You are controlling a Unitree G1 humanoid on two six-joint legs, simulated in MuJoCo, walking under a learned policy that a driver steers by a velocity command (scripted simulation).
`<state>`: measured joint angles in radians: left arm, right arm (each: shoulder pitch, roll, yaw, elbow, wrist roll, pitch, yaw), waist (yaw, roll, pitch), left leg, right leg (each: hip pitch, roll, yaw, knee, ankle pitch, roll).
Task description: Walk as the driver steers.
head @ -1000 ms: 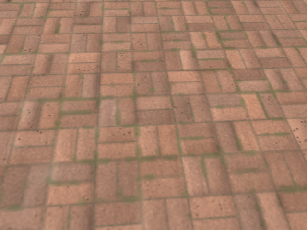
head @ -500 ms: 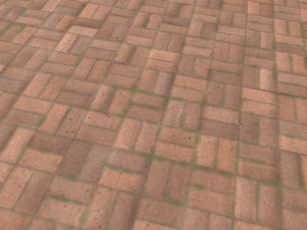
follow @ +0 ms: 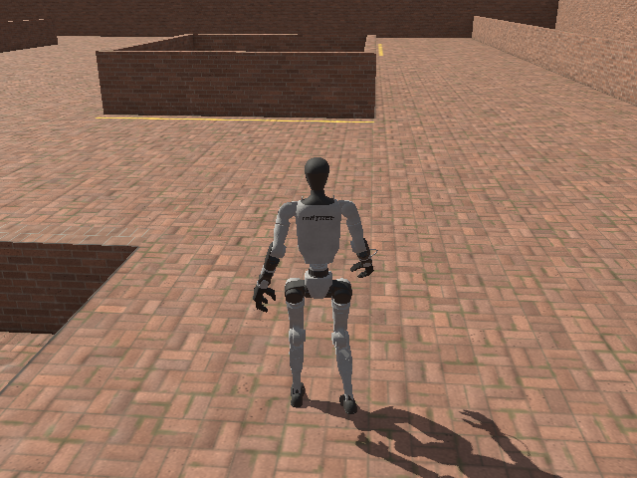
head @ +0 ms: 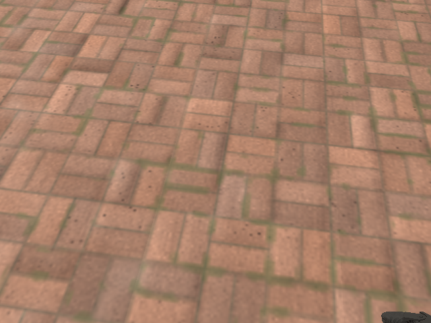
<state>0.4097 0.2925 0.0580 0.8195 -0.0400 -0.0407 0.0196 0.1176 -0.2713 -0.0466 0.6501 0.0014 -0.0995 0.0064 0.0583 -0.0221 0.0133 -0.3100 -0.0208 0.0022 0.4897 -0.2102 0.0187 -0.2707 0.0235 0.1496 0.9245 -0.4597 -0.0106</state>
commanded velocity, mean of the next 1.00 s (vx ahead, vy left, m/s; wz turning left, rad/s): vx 0.48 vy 0.00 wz -0.13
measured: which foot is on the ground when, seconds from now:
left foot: down 0.00-0.40, up 0.42-0.94, down 0.96-1.00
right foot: up 0.00-0.38, down 0.40-0.94, up 0.96-1.00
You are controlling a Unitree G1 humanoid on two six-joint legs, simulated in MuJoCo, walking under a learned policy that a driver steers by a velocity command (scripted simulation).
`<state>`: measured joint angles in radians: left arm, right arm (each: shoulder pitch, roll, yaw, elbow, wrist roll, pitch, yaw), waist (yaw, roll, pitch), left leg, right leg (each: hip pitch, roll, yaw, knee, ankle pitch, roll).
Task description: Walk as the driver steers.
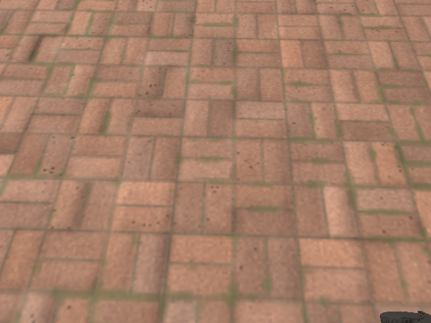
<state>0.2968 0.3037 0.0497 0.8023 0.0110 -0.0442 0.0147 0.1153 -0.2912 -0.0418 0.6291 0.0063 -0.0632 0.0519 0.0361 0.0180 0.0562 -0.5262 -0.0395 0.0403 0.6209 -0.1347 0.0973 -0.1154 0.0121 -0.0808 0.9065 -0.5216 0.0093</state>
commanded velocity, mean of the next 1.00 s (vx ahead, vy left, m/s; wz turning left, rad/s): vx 0.09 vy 0.00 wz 0.09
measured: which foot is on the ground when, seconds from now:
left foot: down 0.00-0.40, up 0.42-0.68, down 0.70-1.00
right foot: up 0.00-0.38, down 0.40-0.74, up 0.76-1.00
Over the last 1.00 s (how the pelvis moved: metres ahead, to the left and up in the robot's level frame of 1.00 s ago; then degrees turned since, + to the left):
0.55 -0.10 -0.02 -5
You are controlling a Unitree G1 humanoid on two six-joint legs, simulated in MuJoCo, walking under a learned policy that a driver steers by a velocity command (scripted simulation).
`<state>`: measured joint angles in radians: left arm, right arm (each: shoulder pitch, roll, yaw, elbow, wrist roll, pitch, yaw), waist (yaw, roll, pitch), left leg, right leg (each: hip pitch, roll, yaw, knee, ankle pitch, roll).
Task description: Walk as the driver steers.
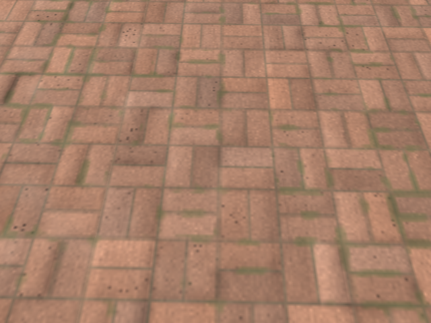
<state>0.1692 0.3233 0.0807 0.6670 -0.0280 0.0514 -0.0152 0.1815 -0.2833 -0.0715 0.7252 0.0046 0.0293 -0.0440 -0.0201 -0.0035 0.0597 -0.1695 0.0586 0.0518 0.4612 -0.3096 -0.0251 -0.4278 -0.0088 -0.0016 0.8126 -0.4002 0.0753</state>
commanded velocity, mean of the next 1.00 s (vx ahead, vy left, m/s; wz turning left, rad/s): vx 0.34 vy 0.00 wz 0.02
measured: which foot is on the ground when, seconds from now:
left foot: down 0.00-0.08, up 0.10-0.54, down 0.56-1.00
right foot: up 0.00-0.04, down 0.06-0.58, up 0.60-1.00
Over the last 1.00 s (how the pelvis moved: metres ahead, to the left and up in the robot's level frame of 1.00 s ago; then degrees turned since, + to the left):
0.19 -0.03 0.02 2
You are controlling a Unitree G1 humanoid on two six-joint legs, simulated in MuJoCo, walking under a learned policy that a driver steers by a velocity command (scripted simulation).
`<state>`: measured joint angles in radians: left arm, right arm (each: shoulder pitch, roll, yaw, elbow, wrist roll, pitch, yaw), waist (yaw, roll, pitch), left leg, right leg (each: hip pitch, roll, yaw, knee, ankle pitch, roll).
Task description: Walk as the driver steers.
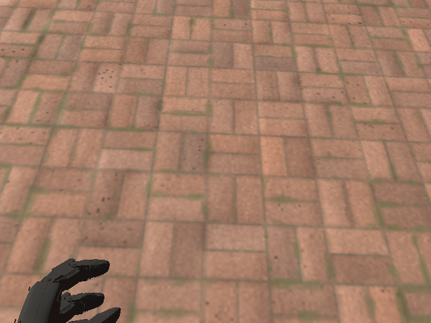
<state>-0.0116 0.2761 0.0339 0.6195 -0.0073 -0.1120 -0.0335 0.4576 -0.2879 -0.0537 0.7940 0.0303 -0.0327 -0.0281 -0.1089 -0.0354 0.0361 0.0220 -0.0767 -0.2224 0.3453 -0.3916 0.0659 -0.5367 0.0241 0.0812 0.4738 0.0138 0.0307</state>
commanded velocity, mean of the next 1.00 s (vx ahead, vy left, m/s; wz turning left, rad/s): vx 0.50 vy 0.00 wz -0.06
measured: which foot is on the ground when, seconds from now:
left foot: down 0.00-0.06, up 0.08-0.50, down 0.52-1.00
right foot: up 0.00-0.02, down 0.04-0.54, up 0.56-1.00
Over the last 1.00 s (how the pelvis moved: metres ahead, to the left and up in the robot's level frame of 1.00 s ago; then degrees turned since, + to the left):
0.34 -0.02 0.00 5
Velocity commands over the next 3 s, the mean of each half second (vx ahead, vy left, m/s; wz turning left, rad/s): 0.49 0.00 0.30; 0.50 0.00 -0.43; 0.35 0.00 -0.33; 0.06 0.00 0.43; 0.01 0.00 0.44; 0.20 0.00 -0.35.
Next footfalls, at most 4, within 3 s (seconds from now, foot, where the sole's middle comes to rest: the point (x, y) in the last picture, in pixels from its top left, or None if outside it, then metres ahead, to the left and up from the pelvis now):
0.04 right None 0.20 -0.13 -0.77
0.52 left None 0.43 0.18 -0.77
1.02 right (216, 246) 0.69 -0.09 -0.77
1.48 left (180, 177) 0.99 0.02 -0.77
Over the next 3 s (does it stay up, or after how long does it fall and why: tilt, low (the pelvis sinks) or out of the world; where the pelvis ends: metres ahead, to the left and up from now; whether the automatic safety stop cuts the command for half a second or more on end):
stays up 0.93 -0.09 0.01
